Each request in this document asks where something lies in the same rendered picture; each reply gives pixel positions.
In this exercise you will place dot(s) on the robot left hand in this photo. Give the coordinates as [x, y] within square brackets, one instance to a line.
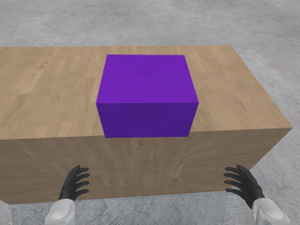
[69, 188]

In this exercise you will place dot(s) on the robot left forearm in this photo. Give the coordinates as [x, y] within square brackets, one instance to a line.
[62, 213]

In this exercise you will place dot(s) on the carton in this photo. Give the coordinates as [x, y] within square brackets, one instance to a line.
[146, 96]

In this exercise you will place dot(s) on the pedestal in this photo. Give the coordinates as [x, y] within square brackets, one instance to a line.
[49, 124]

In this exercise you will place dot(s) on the robot right forearm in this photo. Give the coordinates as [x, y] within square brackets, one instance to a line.
[265, 212]

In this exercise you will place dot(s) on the robot right hand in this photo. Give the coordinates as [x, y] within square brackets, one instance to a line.
[251, 191]

